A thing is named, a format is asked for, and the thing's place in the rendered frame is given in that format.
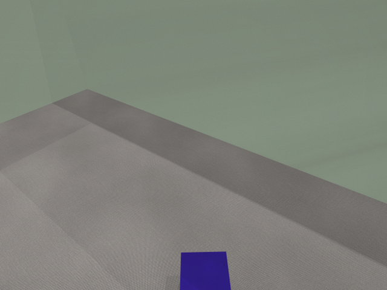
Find carton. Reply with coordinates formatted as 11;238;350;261
180;251;231;290

